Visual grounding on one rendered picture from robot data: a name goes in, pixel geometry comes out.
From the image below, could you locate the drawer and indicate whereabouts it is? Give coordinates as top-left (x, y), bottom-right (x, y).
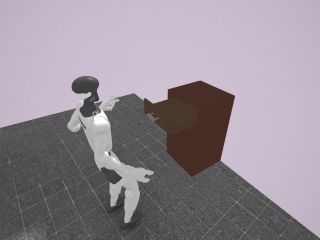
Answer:
top-left (144, 96), bottom-right (199, 136)

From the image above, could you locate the right robot forearm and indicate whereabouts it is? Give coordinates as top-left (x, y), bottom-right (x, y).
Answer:
top-left (99, 155), bottom-right (135, 176)

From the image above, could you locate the left robot hand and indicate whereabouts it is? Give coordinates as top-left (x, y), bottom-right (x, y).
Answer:
top-left (99, 95), bottom-right (119, 111)

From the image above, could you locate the right robot hand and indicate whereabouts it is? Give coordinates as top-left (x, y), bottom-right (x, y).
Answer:
top-left (132, 167), bottom-right (154, 183)

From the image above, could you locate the handle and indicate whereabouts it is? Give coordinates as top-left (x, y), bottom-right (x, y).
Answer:
top-left (146, 113), bottom-right (159, 122)

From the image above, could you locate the robot left shin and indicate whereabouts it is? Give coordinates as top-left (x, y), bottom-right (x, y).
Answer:
top-left (109, 182), bottom-right (122, 207)

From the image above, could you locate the robot head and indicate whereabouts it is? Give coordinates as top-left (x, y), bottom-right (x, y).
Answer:
top-left (71, 76), bottom-right (101, 118)

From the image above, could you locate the cabinet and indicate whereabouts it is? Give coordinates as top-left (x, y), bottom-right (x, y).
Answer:
top-left (166, 80), bottom-right (235, 177)

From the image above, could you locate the robot right upper arm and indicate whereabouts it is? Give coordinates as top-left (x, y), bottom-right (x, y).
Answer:
top-left (92, 116), bottom-right (110, 165)

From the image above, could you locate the robot left upper arm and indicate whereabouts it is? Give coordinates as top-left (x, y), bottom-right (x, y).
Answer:
top-left (67, 100), bottom-right (84, 132)

